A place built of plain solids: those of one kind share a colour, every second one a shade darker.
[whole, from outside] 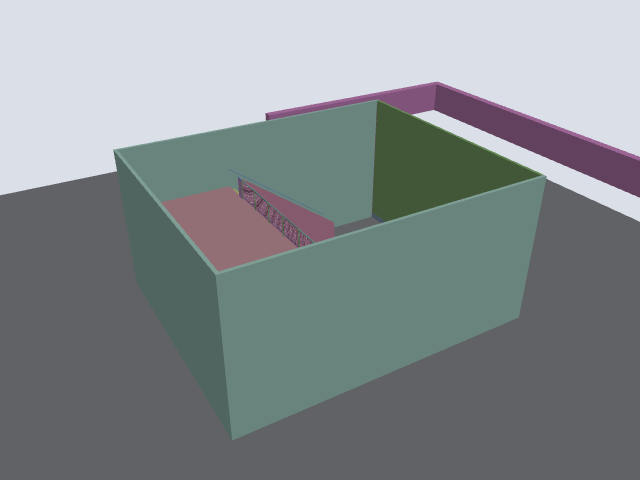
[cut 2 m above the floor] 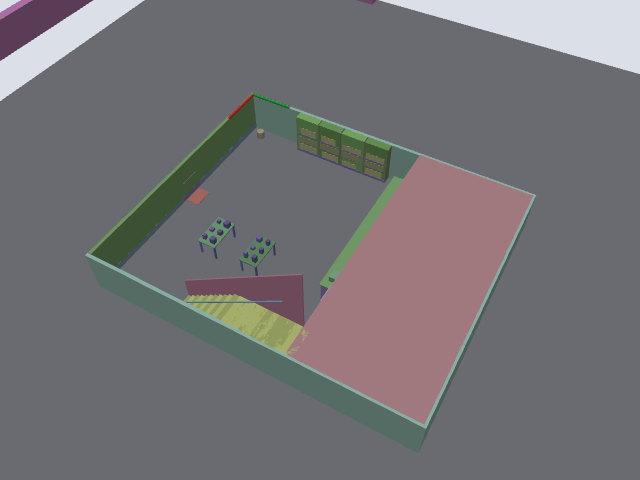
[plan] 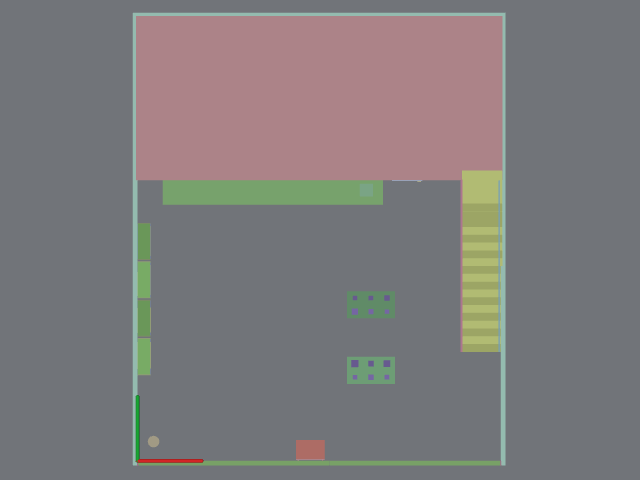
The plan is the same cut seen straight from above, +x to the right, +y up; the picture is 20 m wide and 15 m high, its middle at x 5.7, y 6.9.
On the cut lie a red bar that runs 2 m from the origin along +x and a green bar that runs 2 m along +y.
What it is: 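A pottery with its shop at street level behind a glazed front, one room two levels high, with a raised rear level reached by one straight flight, fitted out in the 1990s to 2020s; 11.3 x 13.8 m, 7.02 m high throughout; its front glazed onto the street; the raised level 4.07 m over the floor, over the rear 5.1 m, open to the hall behind a guard 1.0 m high along its edge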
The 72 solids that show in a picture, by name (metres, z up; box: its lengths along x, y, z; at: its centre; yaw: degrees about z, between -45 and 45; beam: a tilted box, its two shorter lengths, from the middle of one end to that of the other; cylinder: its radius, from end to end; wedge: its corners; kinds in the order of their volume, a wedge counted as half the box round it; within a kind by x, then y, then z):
{
 "upper_1": {"box": [11.45, 5.13, 4.12], "at": [5.67, 11.34, 2.01]},
 "street_hedge_1": {"box": [0.6, 15.85, 2.25], "at": [-13.93, -8.07, 1.07]},
 "street_hedge_2": {"box": [39.8, 0.6, 2.25], "at": [5.67, -16.3, 1.07]},
 "street_hedge_3": {"box": [0.6, 15.85, 2.25], "at": [25.27, -8.07, 1.07]},
 "wall_1": {"box": [0.15, 14.15, 7.07], "at": [-0.07, 6.92, 3.48]},
 "wall_2": {"box": [11.65, 0.15, 7.07], "at": [5.67, 13.93, 3.48]},
 "wall_3": {"box": [0.15, 14.15, 7.07], "at": [11.43, 6.92, 3.48]},
 "stair_step_1": {"box": [1.26, 0.49, 0.23], "at": [10.77, 3.65, 0.06]},
 "stair_step_2": {"box": [1.26, 0.49, 0.4], "at": [10.77, 3.89, 0.15]},
 "stair_step_3": {"box": [1.26, 0.49, 0.58], "at": [10.77, 4.13, 0.24]},
 "stair_step_4": {"box": [1.26, 0.49, 0.76], "at": [10.77, 4.38, 0.33]},
 "stair_step_5": {"box": [1.26, 0.49, 0.94], "at": [10.77, 4.62, 0.42]},
 "stair_step_6": {"box": [1.26, 0.49, 1.11], "at": [10.77, 4.87, 0.51]},
 "stair_step_7": {"box": [1.26, 0.49, 1.29], "at": [10.77, 5.11, 0.59]},
 "stair_step_8": {"box": [1.26, 0.49, 1.47], "at": [10.77, 5.35, 0.68]},
 "stair_step_9": {"box": [1.26, 0.49, 1.64], "at": [10.77, 5.6, 0.77]},
 "stair_step_10": {"box": [1.26, 0.49, 1.82], "at": [10.77, 5.84, 0.86]},
 "stair_step_11": {"box": [1.26, 0.49, 2.0], "at": [10.77, 6.09, 0.95]},
 "stair_step_12": {"box": [1.26, 0.49, 2.17], "at": [10.77, 6.33, 1.04]},
 "stair_step_13": {"box": [1.26, 0.49, 2.35], "at": [10.77, 6.57, 1.13]},
 "stair_step_14": {"box": [1.26, 0.49, 2.53], "at": [10.77, 6.82, 1.21]},
 "stair_step_15": {"box": [1.26, 0.49, 2.71], "at": [10.77, 7.06, 1.3]},
 "stair_step_16": {"box": [1.26, 0.49, 2.88], "at": [10.77, 7.31, 1.39]},
 "stair_step_17": {"box": [1.26, 0.49, 3.06], "at": [10.77, 7.55, 1.48]},
 "stair_step_18": {"box": [1.26, 0.49, 3.24], "at": [10.77, 7.79, 1.57]},
 "stair_step_19": {"box": [1.26, 0.49, 3.41], "at": [10.77, 8.04, 1.66]},
 "stair_step_20": {"box": [1.26, 0.49, 3.59], "at": [10.77, 8.28, 1.75]},
 "stair_step_21": {"box": [1.26, 0.49, 3.77], "at": [10.77, 8.53, 1.83]},
 "stair_step_22": {"box": [1.26, 0.54, 3.94], "at": [10.77, 8.8, 1.92]},
 "window_wall_1": {"box": [4.8, 0.15, 7.07], "at": [2.4, -0.07, 3.48]},
 "window_wall_2": {"box": [1.2, 0.15, 7.07], "at": [5.4, -0.07, 3.48]},
 "window_wall_3": {"box": [5.35, 0.15, 7.07], "at": [8.68, -0.07, 3.48]},
 "counter_1": {"box": [6.85, 0.7, 1.05], "at": [4.22, 8.41, 0.47]},
 "shelves_body_1": {"box": [0.4, 1.16, 2.1], "at": [0.2, 3.25, 1.0]},
 "shelves_body_2": {"box": [0.4, 1.16, 2.1], "at": [0.2, 4.46, 1.0]},
 "shelves_body_3": {"box": [0.4, 1.16, 2.1], "at": [0.2, 5.66, 1.0]},
 "shelves_body_4": {"box": [0.4, 1.16, 2.1], "at": [0.2, 6.86, 1.0]},
 "shelves_goods_1": {"box": [0.41, 1.02, 0.3], "at": [0.2, 3.26, 0.76]},
 "shelves_goods_2": {"box": [0.41, 0.97, 0.38], "at": [0.2, 3.28, 0.32]},
 "shelves_goods_3": {"box": [0.41, 0.82, 0.39], "at": [0.2, 3.3, 1.29]},
 "shelves_goods_4": {"box": [0.41, 0.77, 0.37], "at": [0.2, 4.4, 1.28]},
 "shelves_goods_5": {"box": [0.41, 1.03, 0.37], "at": [0.2, 4.46, 0.8]},
 "shelves_goods_6": {"box": [0.41, 0.9, 0.36], "at": [0.2, 4.49, 0.31]},
 "shelves_goods_7": {"box": [0.41, 0.76, 0.28], "at": [0.2, 5.54, 0.27]},
 "shelves_goods_8": {"box": [0.41, 0.89, 0.39], "at": [0.2, 5.6, 0.8]},
 "shelves_goods_9": {"box": [0.41, 0.96, 0.31], "at": [0.2, 5.64, 1.25]},
 "shelves_goods_10": {"box": [0.41, 0.89, 0.39], "at": [0.2, 6.81, 0.33]},
 "shelves_goods_11": {"box": [0.41, 0.99, 0.34], "at": [0.2, 6.82, 0.78]},
 "shelves_goods_12": {"box": [0.41, 0.94, 0.33], "at": [0.2, 6.84, 1.26]},
 "stair_guard_1": {"wedge": [[10.09, 3.4, -0.02], [10.09, 3.4, 1.13], [10.09, 8.78, -0.02], [10.09, 8.78, 5.03], [10.15, 3.4, -0.02], [10.15, 3.4, 1.13], [10.15, 8.78, -0.02], [10.15, 8.78, 5.03]]},
 "stair_wall_rail_1": {"wedge": [[11.28, 3.4, 1.08], [11.28, 3.4, 1.13], [11.28, 8.77, 4.98], [11.28, 8.77, 5.03], [11.31, 3.4, 1.08], [11.31, 3.4, 1.13], [11.31, 8.77, 4.98], [11.31, 8.77, 5.03]]},
 "shelves_shelf_1": {"box": [0.41, 1.1, 0.18], "at": [0.21, 4.46, 0.04]},
 "shelves_shelf_2": {"box": [0.41, 1.1, 0.18], "at": [0.21, 5.66, 0.04]},
 "shelves_shelf_3": {"box": [0.41, 1.1, 0.18], "at": [0.21, 6.86, 0.04]},
 "counter_top_1": {"box": [6.89, 0.78, 0.04], "at": [4.22, 8.39, 1.02]},
 "stallriser_1": {"box": [4.8, 0.05, 0.35], "at": [2.4, -0.02, 0.12]},
 "stallriser_2": {"box": [5.35, 0.05, 0.35], "at": [8.68, -0.02, 0.12]},
 "top_1": {"box": [1.5, 0.85, 0.05], "at": [7.29, 2.83, 0.78]},
 "top_2": {"box": [1.5, 0.85, 0.05], "at": [7.29, 4.88, 0.78]},
 "shelves_cheek_1": {"box": [0.41, 0.032, 2.1], "at": [0.21, 3.82, 1.0]},
 "shelves_cheek_2": {"box": [0.41, 0.032, 2.1], "at": [0.21, 5.02, 1.0]},
 "shelves_cheek_3": {"box": [0.41, 0.032, 2.1], "at": [0.21, 6.22, 1.0]},
 "shelves_cheek_4": {"box": [0.41, 0.032, 2.1], "at": [0.21, 7.42, 1.0]},
 "till_1": {"box": [0.42, 0.4, 0.28], "at": [7.15, 8.46, 1.18]},
 "pot_1": {"box": [0.23, 0.23, 0.26], "at": [6.79, 3.04, 0.93]},
 "pot_2": {"box": [0.2, 0.2, 0.21], "at": [6.79, 4.66, 0.91]},
 "pot_3": {"box": [0.21, 0.21, 0.26], "at": [7.79, 3.04, 0.93]},
 "pot_4": {"box": [0.17, 0.17, 0.33], "at": [7.79, 5.09, 0.97]},
 "plant_pot_1": {"cylinder": 0.18, "from": [0.5, 0.6, 0.0], "to": [0.5, 0.6, 0.38]},
 "door_mat_1": {"box": [0.9, 0.6, 0.07], "at": [5.4, 0.35, -0.02]},
 "upper_guard_return_1": {"box": [0.4, 0.06, 0.99], "at": [9.89, 8.8, 4.52]},
 "street_door_kick_1": {"box": [1.2, 0.05, 0.35], "at": [5.4, -0.02, 0.12]}
}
